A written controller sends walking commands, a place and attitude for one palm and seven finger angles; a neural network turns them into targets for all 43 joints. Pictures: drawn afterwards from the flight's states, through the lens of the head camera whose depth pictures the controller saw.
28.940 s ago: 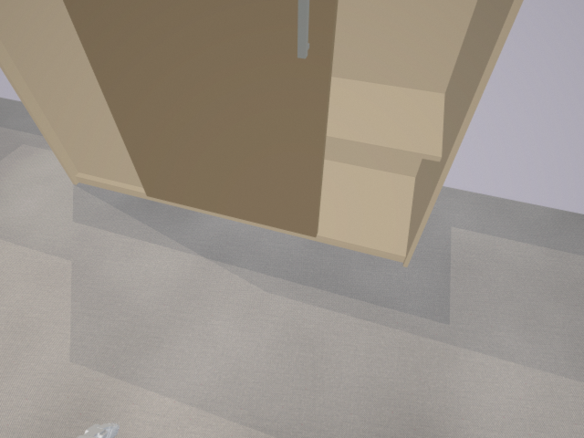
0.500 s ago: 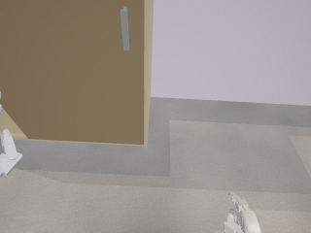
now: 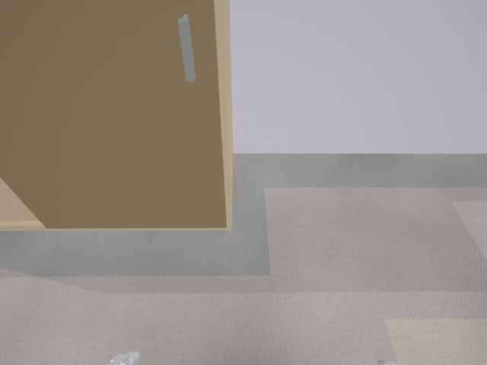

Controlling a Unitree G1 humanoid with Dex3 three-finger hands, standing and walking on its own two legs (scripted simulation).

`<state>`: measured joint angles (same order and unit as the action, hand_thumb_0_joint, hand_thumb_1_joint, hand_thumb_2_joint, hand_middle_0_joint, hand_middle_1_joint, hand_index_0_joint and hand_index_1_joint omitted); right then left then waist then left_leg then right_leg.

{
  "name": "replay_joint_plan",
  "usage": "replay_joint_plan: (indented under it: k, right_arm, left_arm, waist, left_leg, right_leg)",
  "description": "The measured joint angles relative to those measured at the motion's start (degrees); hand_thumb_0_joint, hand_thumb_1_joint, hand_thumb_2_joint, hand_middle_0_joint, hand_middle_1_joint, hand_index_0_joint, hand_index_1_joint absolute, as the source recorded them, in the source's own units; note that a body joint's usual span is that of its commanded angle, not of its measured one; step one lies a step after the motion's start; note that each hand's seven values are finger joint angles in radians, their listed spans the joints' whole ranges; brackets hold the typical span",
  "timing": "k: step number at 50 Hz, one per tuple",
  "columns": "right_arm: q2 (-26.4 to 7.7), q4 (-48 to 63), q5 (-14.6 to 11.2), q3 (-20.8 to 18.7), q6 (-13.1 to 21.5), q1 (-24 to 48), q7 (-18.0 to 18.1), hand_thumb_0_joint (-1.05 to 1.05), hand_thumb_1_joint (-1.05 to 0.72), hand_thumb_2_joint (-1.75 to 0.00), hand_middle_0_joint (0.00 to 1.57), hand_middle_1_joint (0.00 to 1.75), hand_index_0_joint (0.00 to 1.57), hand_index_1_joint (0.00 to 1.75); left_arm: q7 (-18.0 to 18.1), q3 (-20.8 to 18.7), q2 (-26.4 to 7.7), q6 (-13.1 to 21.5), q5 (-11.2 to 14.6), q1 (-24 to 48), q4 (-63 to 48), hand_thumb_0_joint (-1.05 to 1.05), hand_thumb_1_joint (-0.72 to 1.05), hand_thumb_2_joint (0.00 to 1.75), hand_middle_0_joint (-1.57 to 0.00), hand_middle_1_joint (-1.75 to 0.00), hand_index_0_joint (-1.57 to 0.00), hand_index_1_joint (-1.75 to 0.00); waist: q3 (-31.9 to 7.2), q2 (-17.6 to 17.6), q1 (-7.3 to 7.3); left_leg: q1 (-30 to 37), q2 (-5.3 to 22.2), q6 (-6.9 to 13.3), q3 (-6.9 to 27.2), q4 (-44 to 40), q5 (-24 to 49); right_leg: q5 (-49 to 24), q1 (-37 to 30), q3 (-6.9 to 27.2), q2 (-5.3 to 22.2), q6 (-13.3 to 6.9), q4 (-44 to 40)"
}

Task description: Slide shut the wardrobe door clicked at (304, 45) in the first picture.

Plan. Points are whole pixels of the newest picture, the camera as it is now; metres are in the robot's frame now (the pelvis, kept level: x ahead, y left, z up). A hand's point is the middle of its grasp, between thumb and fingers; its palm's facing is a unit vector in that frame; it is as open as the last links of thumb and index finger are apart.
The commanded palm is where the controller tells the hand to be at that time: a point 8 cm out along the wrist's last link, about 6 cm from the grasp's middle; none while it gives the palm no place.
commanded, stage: let the arm hang, fingers relaxed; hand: left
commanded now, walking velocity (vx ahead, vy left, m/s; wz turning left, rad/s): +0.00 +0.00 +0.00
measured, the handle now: (188, 48) +0.78 +0.15 +0.15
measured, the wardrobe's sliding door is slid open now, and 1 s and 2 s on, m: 0.00 0.00 0.00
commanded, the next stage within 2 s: look to check the result in 0.84 s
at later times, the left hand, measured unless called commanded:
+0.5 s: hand out of the picture +0.03 +0.24 -0.15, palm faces -0.02 -0.95 -0.32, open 7.4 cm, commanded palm none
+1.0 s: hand out of the picture +0.12 +0.24 -0.14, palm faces -0.05 -0.94 -0.33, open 7.4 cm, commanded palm none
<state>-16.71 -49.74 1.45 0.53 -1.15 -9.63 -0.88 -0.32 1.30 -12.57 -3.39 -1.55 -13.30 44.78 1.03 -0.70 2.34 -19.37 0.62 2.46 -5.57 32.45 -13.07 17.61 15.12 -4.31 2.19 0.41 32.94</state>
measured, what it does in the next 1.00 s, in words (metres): stands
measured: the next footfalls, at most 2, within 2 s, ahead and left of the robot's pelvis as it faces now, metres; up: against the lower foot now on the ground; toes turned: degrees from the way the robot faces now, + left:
none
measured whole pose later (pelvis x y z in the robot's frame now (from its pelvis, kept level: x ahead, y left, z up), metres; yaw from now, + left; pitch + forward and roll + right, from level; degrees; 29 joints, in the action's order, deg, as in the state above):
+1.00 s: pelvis +0.03 +0.00 +0.02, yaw +0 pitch -1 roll +0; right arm -20.0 -64.0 0.7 0.0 0.2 -5.0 -0.1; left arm -0.3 -0.2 -18.9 0.9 -1.0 -5.1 64.6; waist 2.6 -0.4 0.9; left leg -9.4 -0.1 1.9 -5.5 18.2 -8.4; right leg 12.2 4.7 -4.5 1.6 0.4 17.5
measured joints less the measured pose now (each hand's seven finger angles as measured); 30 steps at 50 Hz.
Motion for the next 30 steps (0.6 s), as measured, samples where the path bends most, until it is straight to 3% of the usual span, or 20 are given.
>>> replay_joint_plan:
  k: [3,8,13,21,30]
  right_arm:
    - [1.6,-4.0,0.1,0.2,-0.5,-2.7,0.3,0.00,-0.91,-0.90,0.20,0.30,0.20,0.30]
    - [3.5,-10.1,-0.1,-0.1,-1.1,-6.3,1.0,0.00,-0.91,-0.90,0.20,0.30,0.20,0.30]
    - [4.1,-13.3,-0.5,-0.7,-1.0,-7.3,1.4,0.00,-0.91,-0.90,0.20,0.30,0.20,0.30]
    - [3.4,-14.5,-0.5,-1.2,-0.2,-4.4,1.4,0.00,-0.91,-0.90,0.20,0.30,0.20,0.30]
    - [1.1,-14.0,-0.5,-1.2,0.8,0.8,0.9,0.00,-0.91,-0.90,0.20,0.30,0.20,0.30]
  left_arm:
    - [1.1,-0.6,2.0,0.7,0.5,-1.1,7.4,0.00,0.95,0.89,-0.21,-0.30,-0.20,-0.30]
    - [0.7,-1.5,-0.1,1.9,0.6,-2.7,14.9,-0.01,0.98,0.89,-0.21,-0.30,-0.20,-0.30]
    - [0.8,-1.9,-1.6,2.2,0.6,-3.5,19.8,0.00,0.94,0.89,-0.21,-0.30,-0.20,-0.30]
    - [0.9,-2.3,-3.1,2.9,0.5,-0.7,21.7,0.00,0.91,0.90,-0.20,-0.30,-0.20,-0.30]
    - [0.6,-2.0,-3.8,3.9,0.3,5.0,20.1,0.00,0.90,0.90,-0.20,-0.30,-0.20,-0.30]
  waist:
    - [1.4,1.8,-0.36]
    - [2.8,1.9,-1.66]
    - [3.2,0.4,-1.90]
    - [2.1,-1.4,-1.90]
    - [0.8,-1.0,-1.78]
  left_leg:
    - [0.7,0.3,-0.3,0.5,-2.0,1.2]
    - [1.8,0.8,-0.5,1.3,-4.3,2.5]
    - [3.3,0.6,-0.2,1.0,-5.9,3.0]
    - [5.2,-0.2,0.3,0.0,-8.3,3.9]
    - [7.0,-0.8,0.5,-0.5,-10.9,4.8]
  right_leg:
    - [-1.5,-1.2,-0.5,-0.6,-0.3,-2.8]
    - [-3.7,-3.5,-1.3,-1.4,-0.6,-7.2]
    - [-4.7,-5.0,-1.1,-1.3,-0.3,-9.2]
    - [-5.2,-6.1,-0.2,-0.6,0.2,-10.3]
    - [-5.5,-7.1,0.3,-0.1,0.6,-11.6]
